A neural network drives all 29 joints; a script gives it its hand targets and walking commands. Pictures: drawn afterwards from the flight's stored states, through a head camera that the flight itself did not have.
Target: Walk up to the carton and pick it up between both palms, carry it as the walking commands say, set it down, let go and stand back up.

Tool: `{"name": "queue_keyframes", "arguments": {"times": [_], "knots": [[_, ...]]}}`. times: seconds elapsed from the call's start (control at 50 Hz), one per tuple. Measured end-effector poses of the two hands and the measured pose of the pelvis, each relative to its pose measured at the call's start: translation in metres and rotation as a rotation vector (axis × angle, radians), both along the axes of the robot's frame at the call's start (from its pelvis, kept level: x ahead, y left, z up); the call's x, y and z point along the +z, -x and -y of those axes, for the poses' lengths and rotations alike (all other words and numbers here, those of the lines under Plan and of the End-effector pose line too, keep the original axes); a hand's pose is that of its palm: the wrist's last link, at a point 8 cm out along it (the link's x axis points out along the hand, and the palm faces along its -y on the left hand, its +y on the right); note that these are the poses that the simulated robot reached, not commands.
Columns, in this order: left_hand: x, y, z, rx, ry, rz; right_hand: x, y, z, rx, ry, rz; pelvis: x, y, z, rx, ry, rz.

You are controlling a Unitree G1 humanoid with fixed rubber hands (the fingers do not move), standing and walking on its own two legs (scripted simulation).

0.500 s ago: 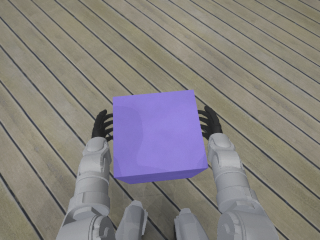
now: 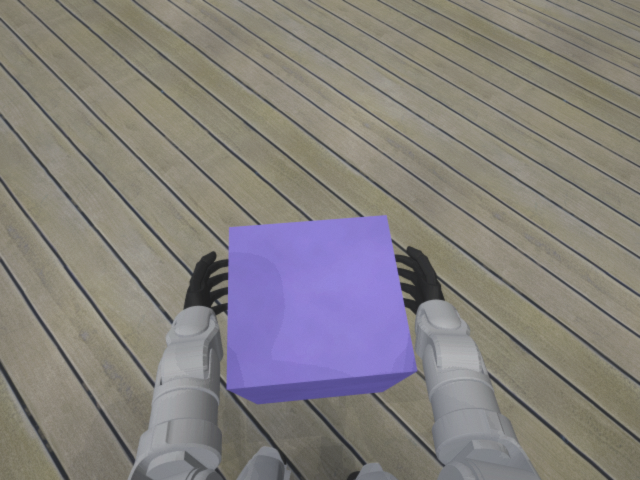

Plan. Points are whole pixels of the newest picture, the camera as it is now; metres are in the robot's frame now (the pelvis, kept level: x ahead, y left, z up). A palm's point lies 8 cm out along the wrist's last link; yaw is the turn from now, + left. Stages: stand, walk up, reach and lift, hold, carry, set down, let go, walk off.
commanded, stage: reach and lift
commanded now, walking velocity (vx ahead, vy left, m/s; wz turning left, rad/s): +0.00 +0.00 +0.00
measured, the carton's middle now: (315, 319) +0.35 +0.03 -0.11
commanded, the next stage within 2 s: none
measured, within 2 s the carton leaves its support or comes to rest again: neither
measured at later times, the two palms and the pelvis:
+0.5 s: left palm (183, 306) +0.31 +0.18 +0.03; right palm (445, 295) +0.34 -0.12 +0.03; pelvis +0.00 +0.00 +0.03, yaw +0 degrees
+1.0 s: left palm (170, 297) +0.30 +0.17 +0.08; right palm (470, 287) +0.32 -0.13 +0.09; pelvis +0.02 -0.01 +0.04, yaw +0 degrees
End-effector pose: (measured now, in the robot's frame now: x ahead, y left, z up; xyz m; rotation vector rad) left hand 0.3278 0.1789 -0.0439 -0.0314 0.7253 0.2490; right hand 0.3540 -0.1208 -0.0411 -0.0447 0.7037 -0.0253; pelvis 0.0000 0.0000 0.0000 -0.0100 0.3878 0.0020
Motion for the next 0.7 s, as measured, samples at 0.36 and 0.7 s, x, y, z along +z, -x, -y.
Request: {"name": "queue_keyframes", "arguments": {"times": [0.36,0.7], "knots": [[0.056,0.015,-0.004,0.003,0.001,0.016,0.058,0.013,-0.004,0.005,0.005,0.014,0.027,-0.004,-0.004,0.005,-0.005,0.19],[0.099,0.023,0.0,0.007,-0.004,0.031,0.1,0.02,0.0,0.021,0.013,0.029,0.039,-0.013,0.0,0.002,-0.013,0.352]]}}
